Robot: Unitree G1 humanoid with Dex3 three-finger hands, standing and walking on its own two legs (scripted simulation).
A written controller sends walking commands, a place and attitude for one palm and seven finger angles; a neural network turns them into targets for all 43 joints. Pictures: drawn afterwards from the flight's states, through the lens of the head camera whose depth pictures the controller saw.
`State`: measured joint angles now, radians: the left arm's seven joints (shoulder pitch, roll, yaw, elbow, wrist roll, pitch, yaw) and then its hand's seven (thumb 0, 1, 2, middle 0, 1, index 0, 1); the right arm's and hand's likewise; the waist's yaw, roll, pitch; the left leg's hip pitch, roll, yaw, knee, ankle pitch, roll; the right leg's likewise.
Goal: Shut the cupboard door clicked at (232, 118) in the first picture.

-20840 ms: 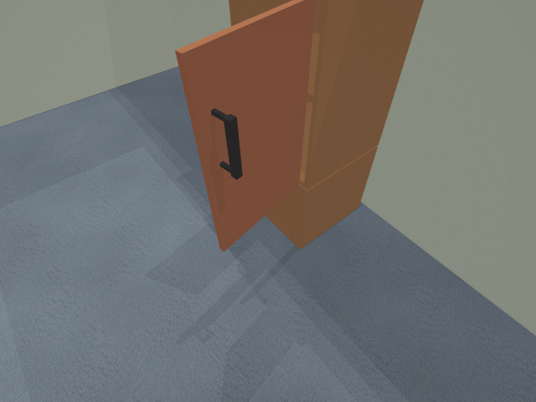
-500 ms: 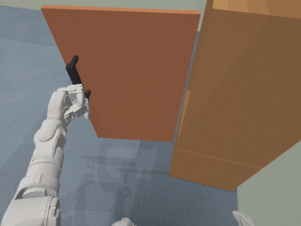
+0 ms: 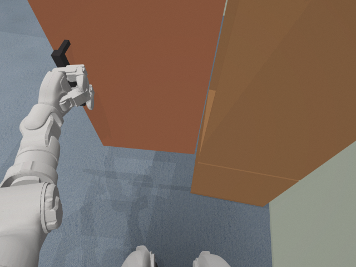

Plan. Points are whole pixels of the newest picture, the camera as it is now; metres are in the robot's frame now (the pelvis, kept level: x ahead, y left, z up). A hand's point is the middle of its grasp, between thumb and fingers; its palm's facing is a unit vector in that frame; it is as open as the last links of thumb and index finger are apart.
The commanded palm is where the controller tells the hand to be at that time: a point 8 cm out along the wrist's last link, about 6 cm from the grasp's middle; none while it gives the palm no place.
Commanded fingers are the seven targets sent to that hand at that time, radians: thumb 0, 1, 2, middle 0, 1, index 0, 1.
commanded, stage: push the door shut along its arc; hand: left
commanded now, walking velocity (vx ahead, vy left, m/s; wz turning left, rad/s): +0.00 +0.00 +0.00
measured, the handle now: (74, 75) +0.54 +0.23 +0.10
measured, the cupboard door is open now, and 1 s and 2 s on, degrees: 95 80 67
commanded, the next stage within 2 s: pull the fist back off the door in 1.30 s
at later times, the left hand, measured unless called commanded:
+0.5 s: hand (108, 74) +0.53 +0.15 +0.11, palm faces -0.29 -0.96 -0.01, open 3.1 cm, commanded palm +0.53 +0.19 +0.10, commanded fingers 0.00 0.90 0.90 -1.30 -1.50 -1.30 -1.50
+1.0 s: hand (118, 63) +0.57 +0.13 +0.11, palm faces -0.37 -0.93 -0.01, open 3.2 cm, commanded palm +0.60 +0.15 +0.10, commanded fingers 0.00 0.90 0.90 -1.30 -1.50 -1.30 -1.50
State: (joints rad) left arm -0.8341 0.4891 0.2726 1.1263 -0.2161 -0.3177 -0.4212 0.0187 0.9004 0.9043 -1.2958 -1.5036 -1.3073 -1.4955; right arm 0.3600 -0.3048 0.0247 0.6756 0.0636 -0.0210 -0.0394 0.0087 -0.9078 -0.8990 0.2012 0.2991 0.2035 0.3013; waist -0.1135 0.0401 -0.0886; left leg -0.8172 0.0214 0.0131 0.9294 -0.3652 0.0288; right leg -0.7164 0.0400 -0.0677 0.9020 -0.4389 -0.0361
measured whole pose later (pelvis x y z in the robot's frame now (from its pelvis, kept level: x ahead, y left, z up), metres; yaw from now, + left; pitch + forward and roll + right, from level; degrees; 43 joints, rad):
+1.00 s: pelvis +0.01 +0.01 -0.03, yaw -2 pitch +24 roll -5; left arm -1.30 0.62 0.22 1.35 -0.10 -0.20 -0.50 0.01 0.93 0.95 -1.29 -1.50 -1.30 -1.50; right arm 0.39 -0.30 0.04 0.72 0.01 -0.05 -0.05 0.00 -0.91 -0.90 0.20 0.30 0.21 0.30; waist -0.23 0.06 -0.09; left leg -1.09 0.04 0.00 1.09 -0.42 0.05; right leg -0.97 0.05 -0.08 1.02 -0.48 -0.02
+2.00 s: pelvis +0.04 +0.00 +0.00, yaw -2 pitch +21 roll -2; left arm -0.99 0.35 0.31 1.16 -0.05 -0.31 -0.02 0.02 0.90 0.91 -1.29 -1.50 -1.30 -1.50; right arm 0.51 -0.27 -0.01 0.66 -0.03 0.04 0.07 0.00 -0.91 -0.90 0.20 0.30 0.20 0.30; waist -0.19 0.07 -0.13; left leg -0.87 0.04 0.03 0.92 -0.41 0.02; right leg -0.77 0.07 -0.04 0.87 -0.46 -0.04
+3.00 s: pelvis +0.03 +0.01 +0.04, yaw -1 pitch +2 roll +0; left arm -0.18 0.27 0.09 0.28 -0.16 -0.12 -0.06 0.02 0.90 0.90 -1.21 -1.41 -1.22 -1.40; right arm 0.21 -0.26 0.01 0.60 0.08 0.00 -0.06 0.01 -0.91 -0.90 0.20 0.30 0.20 0.30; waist -0.01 0.06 -0.07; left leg -0.38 0.00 0.05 0.63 -0.30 0.03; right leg -0.30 0.03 -0.02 0.62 -0.36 -0.02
